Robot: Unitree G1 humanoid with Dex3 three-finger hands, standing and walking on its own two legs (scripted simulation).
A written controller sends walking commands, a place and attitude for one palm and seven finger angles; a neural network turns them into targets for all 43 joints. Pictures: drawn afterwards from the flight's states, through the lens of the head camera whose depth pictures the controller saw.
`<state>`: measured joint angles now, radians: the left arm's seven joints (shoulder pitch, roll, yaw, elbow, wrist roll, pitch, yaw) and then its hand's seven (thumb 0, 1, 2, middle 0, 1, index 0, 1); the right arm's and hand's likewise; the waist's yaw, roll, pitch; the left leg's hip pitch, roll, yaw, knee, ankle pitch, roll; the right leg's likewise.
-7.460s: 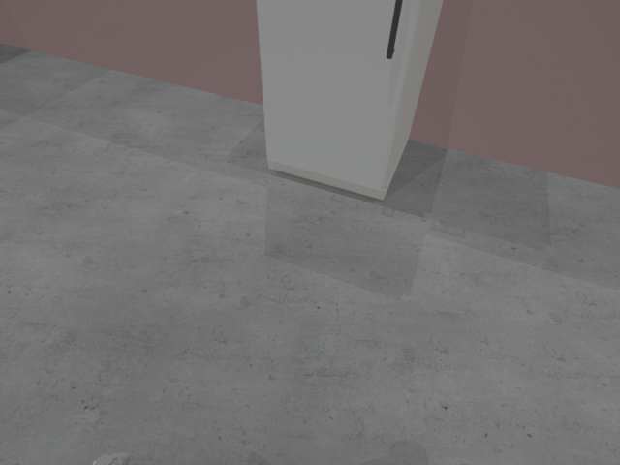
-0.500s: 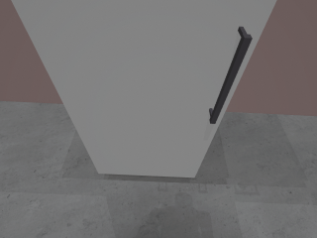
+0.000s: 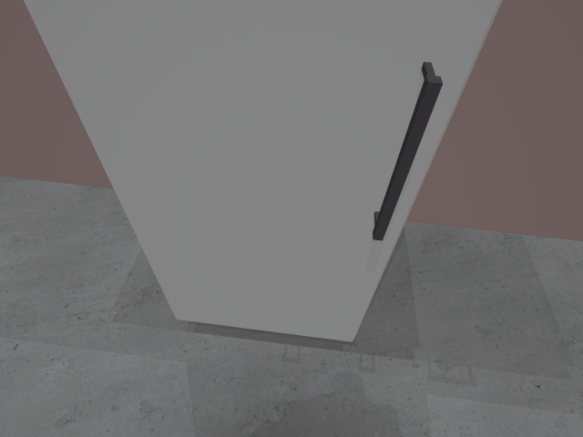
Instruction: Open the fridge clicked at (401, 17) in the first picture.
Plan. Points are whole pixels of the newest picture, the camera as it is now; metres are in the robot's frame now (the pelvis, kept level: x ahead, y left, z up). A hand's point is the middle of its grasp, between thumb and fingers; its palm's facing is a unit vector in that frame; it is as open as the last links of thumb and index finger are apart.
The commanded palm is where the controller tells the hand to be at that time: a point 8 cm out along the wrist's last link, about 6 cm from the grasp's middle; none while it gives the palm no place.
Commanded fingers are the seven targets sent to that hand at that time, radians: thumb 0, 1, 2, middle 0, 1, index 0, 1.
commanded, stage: come to a stop and stand still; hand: right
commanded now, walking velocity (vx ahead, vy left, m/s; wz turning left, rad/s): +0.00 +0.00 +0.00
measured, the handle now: (398, 166) +0.50 -0.14 +0.11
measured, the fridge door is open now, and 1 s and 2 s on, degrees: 0 0 0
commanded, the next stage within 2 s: look again from close up in 1.10 s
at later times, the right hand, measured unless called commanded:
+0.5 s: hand out of the picture +0.01 -0.13 -0.17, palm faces +0.04 +0.98 -0.21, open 7.3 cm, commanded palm none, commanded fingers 0.00 -0.90 -0.90 0.20 0.30 0.20 0.30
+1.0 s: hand out of the picture +0.00 -0.11 -0.17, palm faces +0.05 +0.98 -0.21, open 7.4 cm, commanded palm none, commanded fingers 0.00 -0.90 -0.90 0.20 0.30 0.20 0.30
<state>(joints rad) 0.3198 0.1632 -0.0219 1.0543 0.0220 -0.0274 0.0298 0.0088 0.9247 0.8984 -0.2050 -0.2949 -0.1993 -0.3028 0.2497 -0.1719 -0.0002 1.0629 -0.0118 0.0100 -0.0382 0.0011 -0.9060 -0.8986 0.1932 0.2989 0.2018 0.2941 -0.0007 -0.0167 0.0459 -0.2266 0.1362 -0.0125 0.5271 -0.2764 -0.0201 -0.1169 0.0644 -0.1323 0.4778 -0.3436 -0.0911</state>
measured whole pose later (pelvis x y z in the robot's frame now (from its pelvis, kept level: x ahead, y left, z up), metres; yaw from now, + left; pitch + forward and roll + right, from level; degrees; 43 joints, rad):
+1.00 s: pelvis -0.01 +0.07 +0.01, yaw -2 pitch -1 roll +0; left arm 0.25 0.16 0.00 1.12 0.02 -0.02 0.02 0.00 0.91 0.90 -0.20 -0.29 -0.20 -0.30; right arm 0.25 -0.17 0.00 1.09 -0.01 -0.01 -0.03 0.00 -0.91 -0.90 0.20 0.30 0.20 0.29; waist -0.01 0.00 0.06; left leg -0.21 0.05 0.06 0.46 -0.23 -0.01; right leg -0.12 -0.03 -0.07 0.43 -0.28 0.01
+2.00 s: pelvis -0.02 +0.08 +0.01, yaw -2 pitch -1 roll +0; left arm 0.23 0.19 0.00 1.12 0.02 -0.02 0.02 0.00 0.91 0.90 -0.20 -0.29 -0.20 -0.30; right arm 0.23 -0.20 -0.01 1.09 -0.01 -0.02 -0.02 0.00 -0.90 -0.90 0.20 0.30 0.20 0.29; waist -0.01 0.01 0.06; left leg -0.21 0.04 0.06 0.44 -0.20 -0.01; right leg -0.13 -0.03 -0.07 0.40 -0.25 0.02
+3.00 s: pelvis -0.04 +0.06 -0.05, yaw -4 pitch +9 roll +2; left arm 0.30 0.28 0.00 0.59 -0.04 -0.25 0.07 0.01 0.90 0.90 -0.21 -0.30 -0.20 -0.30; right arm 0.34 -0.29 -0.29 0.00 0.32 -0.31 0.33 0.00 0.07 -0.49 0.26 0.92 0.27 0.92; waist -0.01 -0.03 -0.08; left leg -0.67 0.07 0.10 0.91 -0.40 -0.02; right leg -0.65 -0.04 0.00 0.97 -0.48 0.00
